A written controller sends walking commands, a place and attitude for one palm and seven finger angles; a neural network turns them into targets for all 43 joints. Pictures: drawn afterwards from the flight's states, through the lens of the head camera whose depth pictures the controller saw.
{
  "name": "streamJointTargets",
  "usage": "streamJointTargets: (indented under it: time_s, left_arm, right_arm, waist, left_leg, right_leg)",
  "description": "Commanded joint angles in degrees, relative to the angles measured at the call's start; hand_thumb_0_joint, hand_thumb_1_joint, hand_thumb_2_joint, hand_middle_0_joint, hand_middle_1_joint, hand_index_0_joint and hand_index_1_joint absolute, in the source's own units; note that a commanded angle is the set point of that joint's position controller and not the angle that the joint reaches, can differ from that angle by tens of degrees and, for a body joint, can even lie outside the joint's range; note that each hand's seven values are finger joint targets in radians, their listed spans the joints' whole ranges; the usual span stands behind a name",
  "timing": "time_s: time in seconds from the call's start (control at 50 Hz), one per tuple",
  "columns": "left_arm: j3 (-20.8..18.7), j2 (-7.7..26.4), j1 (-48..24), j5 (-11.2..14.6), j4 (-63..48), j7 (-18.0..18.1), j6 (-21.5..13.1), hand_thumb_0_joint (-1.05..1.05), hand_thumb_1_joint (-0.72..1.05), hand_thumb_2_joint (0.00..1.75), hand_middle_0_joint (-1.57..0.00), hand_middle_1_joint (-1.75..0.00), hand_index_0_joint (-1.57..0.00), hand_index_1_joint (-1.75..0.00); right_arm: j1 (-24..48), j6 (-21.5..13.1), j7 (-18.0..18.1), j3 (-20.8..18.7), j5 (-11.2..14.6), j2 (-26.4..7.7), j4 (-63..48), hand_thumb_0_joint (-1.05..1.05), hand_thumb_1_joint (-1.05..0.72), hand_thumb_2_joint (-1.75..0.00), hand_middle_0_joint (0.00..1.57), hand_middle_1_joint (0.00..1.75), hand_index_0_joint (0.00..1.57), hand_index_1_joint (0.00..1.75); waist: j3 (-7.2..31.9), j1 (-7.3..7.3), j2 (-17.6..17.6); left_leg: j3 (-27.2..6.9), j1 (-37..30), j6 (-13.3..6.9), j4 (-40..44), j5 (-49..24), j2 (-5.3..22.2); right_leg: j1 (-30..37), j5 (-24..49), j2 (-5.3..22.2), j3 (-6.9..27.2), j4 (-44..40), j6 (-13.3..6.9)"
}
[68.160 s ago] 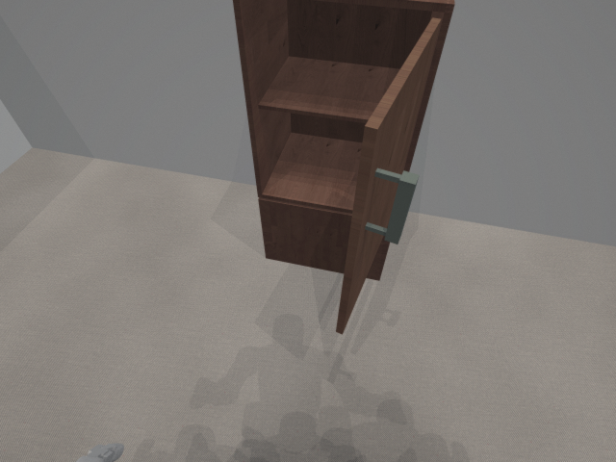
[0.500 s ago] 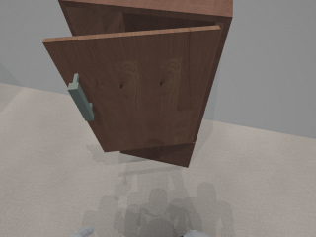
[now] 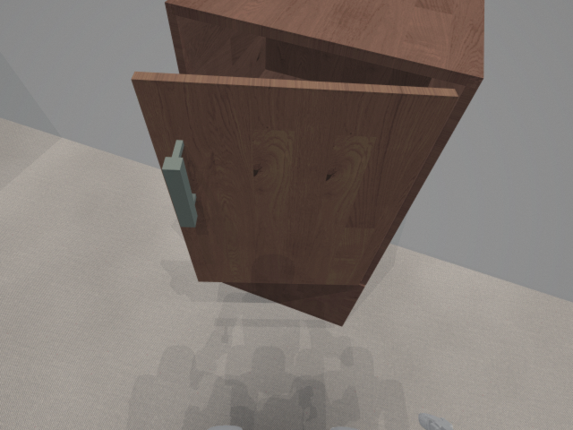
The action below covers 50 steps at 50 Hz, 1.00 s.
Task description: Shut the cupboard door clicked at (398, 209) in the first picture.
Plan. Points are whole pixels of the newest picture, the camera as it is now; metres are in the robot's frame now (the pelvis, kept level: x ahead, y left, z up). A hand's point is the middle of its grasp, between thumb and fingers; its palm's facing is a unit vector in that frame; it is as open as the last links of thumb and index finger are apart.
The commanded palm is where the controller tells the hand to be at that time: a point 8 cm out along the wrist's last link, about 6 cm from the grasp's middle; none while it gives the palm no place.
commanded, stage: come to a stop and stand still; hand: left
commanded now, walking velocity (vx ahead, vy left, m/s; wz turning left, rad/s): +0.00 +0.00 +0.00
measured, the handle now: (184, 185) +0.45 +0.22 +0.03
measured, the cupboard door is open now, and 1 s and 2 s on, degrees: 20 20 20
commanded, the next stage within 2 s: look again from close up in 0.98 s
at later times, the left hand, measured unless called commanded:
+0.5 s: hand out of the picture +0.00 +0.13 -0.17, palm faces +0.00 -0.98 -0.19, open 7.3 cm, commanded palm none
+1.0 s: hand out of the picture -0.03 +0.10 -0.17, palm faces +0.05 -0.99 -0.14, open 7.4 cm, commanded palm none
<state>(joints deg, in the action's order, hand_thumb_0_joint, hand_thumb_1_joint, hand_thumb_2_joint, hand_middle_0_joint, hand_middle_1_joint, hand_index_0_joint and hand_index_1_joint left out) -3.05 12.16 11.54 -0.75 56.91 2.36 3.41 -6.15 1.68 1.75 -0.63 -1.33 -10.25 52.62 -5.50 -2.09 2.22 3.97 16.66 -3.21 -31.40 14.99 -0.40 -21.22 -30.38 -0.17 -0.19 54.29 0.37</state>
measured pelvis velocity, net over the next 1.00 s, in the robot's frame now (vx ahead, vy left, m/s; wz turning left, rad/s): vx -0.01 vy -0.05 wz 0.00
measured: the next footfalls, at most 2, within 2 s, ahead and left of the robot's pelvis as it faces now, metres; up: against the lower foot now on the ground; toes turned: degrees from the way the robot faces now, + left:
right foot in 0.18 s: +0.01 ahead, -0.13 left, +0.00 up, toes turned -2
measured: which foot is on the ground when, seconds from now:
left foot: down 0.00-1.00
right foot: up 0.00-0.16, down 0.18-1.00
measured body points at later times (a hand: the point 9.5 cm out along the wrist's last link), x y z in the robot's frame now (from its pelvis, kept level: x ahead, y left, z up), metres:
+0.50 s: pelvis -0.02 -0.04 +0.01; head -0.02 -0.04 +0.46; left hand +0.00 +0.18 -0.15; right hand -0.06 -0.27 -0.15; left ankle +0.02 +0.09 -0.73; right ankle -0.07 -0.15 -0.73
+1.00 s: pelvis -0.01 -0.05 +0.01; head +0.00 -0.05 +0.46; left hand -0.03 +0.15 -0.16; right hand -0.01 -0.27 -0.15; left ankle +0.02 +0.09 -0.73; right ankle -0.07 -0.15 -0.73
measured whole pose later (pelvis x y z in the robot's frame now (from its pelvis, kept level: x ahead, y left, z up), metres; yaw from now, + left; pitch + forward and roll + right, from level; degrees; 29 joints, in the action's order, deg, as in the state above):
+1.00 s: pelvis -0.01 -0.05 +0.01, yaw +0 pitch -2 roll +0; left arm 0.0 6.2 18.0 -0.3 65.2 2.3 0.0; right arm -15.3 0.3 2.2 -0.1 -0.4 -7.4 65.6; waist -2.4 -0.1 1.2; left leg 2.6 11.6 1.8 -23.8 10.5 2.7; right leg -3.5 -18.0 -1.2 -0.3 23.2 -1.6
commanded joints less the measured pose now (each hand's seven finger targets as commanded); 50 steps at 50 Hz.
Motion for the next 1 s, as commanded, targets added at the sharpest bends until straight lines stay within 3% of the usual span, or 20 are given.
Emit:
streamJointTargets:
  time_s: [0.0, 0.06, 0.1, 0.12, 0.14, 0.16, 0.18, 0.2, 0.22, 0.42, 0.52, 0.64, 0.7, 0.92, 0.98]
  left_arm:
    - [-0.4, 3.4, 2.7, -0.2, -2.8, -0.5, -1.0, 0.00, 0.90, 0.90, -0.20, -0.30, -0.20, -0.30]
    - [0.4, 2.6, 2.8, -0.2, -2.3, -0.8, -1.2, 0.00, 0.90, 0.90, -0.20, -0.30, -0.20, -0.30]
    - [0.6, 2.8, 6.1, -0.2, -0.5, -0.8, -1.7, 0.00, 0.90, 0.90, -0.20, -0.30, -0.20, -0.30]
    - [0.7, 4.0, 6.7, -0.3, 0.2, -0.6, -2.2, 0.00, 0.90, 0.90, -0.20, -0.30, -0.20, -0.30]
    - [0.8, 5.2, 6.2, -0.5, 0.5, -0.5, -2.7, 0.00, 0.90, 0.90, -0.20, -0.30, -0.20, -0.30]
    - [0.9, 6.4, 4.2, -0.3, 0.3, -0.6, -3.0, 0.00, 0.90, 0.90, -0.20, -0.30, -0.20, -0.30]
    - [1.0, 6.9, 3.2, -0.3, 0.2, -0.8, -3.0, 0.00, 0.90, 0.90, -0.20, -0.30, -0.20, -0.30]
    - [1.1, 6.3, 3.0, -0.2, 1.0, -0.7, -3.6, 0.00, 0.90, 0.90, -0.20, -0.30, -0.20, -0.30]
    - [1.3, 5.6, 2.8, -0.2, 1.4, -0.7, -3.8, 0.00, 0.90, 0.90, -0.20, -0.30, -0.20, -0.30]
    - [1.9, 3.1, 6.0, 0.3, 5.1, -0.4, -3.5, 0.00, 0.90, 0.90, -0.20, -0.30, -0.20, -0.30]
    - [2.0, 2.3, 7.2, 0.4, 6.0, -0.5, -3.7, 0.00, 0.90, 0.90, -0.20, -0.30, -0.20, -0.30]
    - [2.1, 0.9, 8.7, 0.6, 6.9, -0.3, -3.9, 0.00, 0.90, 0.90, -0.20, -0.30, -0.20, -0.30]
    - [2.1, 0.2, 9.4, 0.5, 7.3, -0.2, -4.1, 0.00, 0.90, 0.90, -0.20, -0.30, -0.20, -0.30]
    - [2.1, -0.7, 10.9, 0.1, 7.5, 0.1, -4.1, 0.00, 0.90, 0.90, -0.20, -0.30, -0.20, -0.30]
    - [2.1, -0.6, 10.8, 0.2, 7.4, 0.1, -4.2, 0.00, 0.90, 0.90, -0.20, -0.30, -0.20, -0.30]
  right_arm:
    - [-3.9, -1.1, 0.9, -2.2, 0.1, -9.3, -1.3, 0.00, -0.90, -0.90, 0.20, 0.30, 0.20, 0.30]
    - [-5.3, -1.2, 0.5, -2.4, 0.2, -9.5, 0.6, 0.00, -0.90, -0.90, 0.20, 0.30, 0.20, 0.30]
    - [-5.1, -1.4, 0.3, -2.4, 0.8, -9.3, 1.7, 0.00, -0.90, -0.90, 0.20, 0.30, 0.20, 0.30]
    - [-5.1, -1.5, 0.0, -2.3, 1.2, -8.2, 2.2, 0.00, -0.90, -0.90, 0.20, 0.30, 0.20, 0.30]
    - [-5.5, -1.4, -0.2, -2.1, 1.4, -6.8, 2.2, 0.00, -0.90, -0.90, 0.20, 0.30, 0.20, 0.30]
    - [-6.1, -1.3, -0.6, -1.8, 1.4, -5.8, 2.6, 0.00, -0.90, -0.90, 0.20, 0.30, 0.20, 0.30]
    - [-6.8, -1.2, -0.9, -1.8, 1.1, -5.6, 3.1, 0.00, -0.90, -0.90, 0.20, 0.30, 0.20, 0.30]
    - [-6.9, -1.2, -0.7, -1.6, 0.8, -5.3, 4.0, 0.00, -0.90, -0.90, 0.20, 0.30, 0.20, 0.30]
    - [-7.5, -1.4, -0.7, -1.7, 0.9, -5.7, 4.7, 0.00, -0.90, -0.90, 0.20, 0.30, 0.20, 0.30]
    - [-12.3, -1.2, -0.4, -0.6, 0.7, -4.1, 11.1, 0.00, -0.90, -0.90, 0.20, 0.30, 0.20, 0.30]
    - [-14.1, -1.4, -0.1, -0.5, 0.7, -3.5, 12.0, 0.00, -0.90, -0.90, 0.20, 0.30, 0.20, 0.30]
    - [-15.3, -1.9, 0.4, -0.3, 0.8, -3.1, 12.5, 0.00, -0.90, -0.90, 0.20, 0.30, 0.20, 0.30]
    - [-15.6, -2.1, 0.6, -0.4, 0.8, -2.9, 12.5, 0.00, -0.90, -0.90, 0.20, 0.30, 0.20, 0.30]
    - [-13.6, -1.9, 0.7, -0.6, 1.0, -2.4, 12.1, 0.00, -0.90, -0.90, 0.20, 0.30, 0.20, 0.30]
    - [-13.2, -1.9, 0.8, -0.7, 0.8, -2.5, 12.0, 0.00, -0.90, -0.90, 0.20, 0.30, 0.20, 0.30]
  waist:
    - [10.3, 1.78, -8.5]
    - [9.0, 2.24, -9.3]
    - [10.2, 0.91, -7.8]
    - [8.9, 0.55, -5.3]
    - [7.2, 1.58, -2.5]
    - [5.6, 2.83, -1.9]
    - [5.8, 3.28, -3.6]
    - [6.7, 3.19, 3.4]
    - [5.9, 3.18, 6.3]
    - [-1.8, 2.43, -0.8]
    - [-1.5, 2.41, -0.5]
    - [0.7, 2.35, -2.6]
    - [1.9, 2.53, -1.7]
    - [-0.6, 2.37, -0.3]
    - [0.4, 2.44, -1.2]
  left_leg:
    - [-11.9, -9.5, -7.9, 10.2, -32.3, 15.5]
    - [-12.4, -8.1, -6.8, 11.8, -23.8, 14.6]
    - [-11.1, -6.0, -4.2, 10.1, -17.3, 12.4]
    - [-10.3, -3.2, -1.9, 9.2, -12.6, 9.9]
    - [-8.2, -1.5, 0.8, 8.6, -5.6, 7.0]
    - [-6.4, -3.6, 2.5, 9.2, -0.5, 4.6]
    - [-5.9, -6.6, 2.9, 9.3, -3.7, 3.7]
    - [-5.3, -8.3, 2.9, 8.2, -7.3, 4.2]
    - [-5.1, -9.1, 2.7, 8.1, -7.9, 4.6]
    - [-4.7, -6.9, 3.2, 12.3, -3.7, 5.2]
    - [-4.5, -7.1, 3.3, 12.0, -4.6, 5.5]
    - [-5.0, -7.6, 3.1, 11.4, -9.2, 6.0]
    - [-5.0, -8.3, 3.0, 10.8, -11.2, 6.4]
    - [-4.9, -9.0, 2.8, 10.0, -11.3, 6.6]
    - [-5.0, -9.3, 2.8, 9.8, -13.0, 6.5]
  right_leg:
    - [-0.2, 1.2, 1.6, 2.7, -0.4, 1.1]
    - [5.2, 3.9, 1.6, 0.1, -14.0, 0.7]
    - [12.0, 13.8, 1.4, -0.3, -25.6, 0.4]
    - [14.8, 18.8, 2.4, 2.4, -31.8, -0.3]
    - [13.9, 20.1, 6.5, 7.3, -34.2, -1.9]
    - [9.1, 17.4, 9.5, 9.2, -35.3, -3.5]
    - [6.8, 18.3, 9.4, 8.5, -34.6, -3.5]
    - [7.0, 22.0, 8.0, 8.4, -34.3, -3.1]
    - [6.7, 22.7, 7.7, 7.7, -34.9, -2.9]
    - [5.7, 11.6, 5.8, 7.1, -39.3, -2.6]
    - [6.2, 12.5, 5.6, 6.9, -39.5, -2.7]
    - [8.9, 19.4, 5.4, 6.0, -37.7, -2.9]
    - [10.0, 22.4, 5.3, 5.9, -37.0, -2.9]
    - [8.8, 23.8, 5.1, 5.2, -37.4, -2.5]
    - [9.7, 26.2, 5.4, 5.2, -36.8, -2.4]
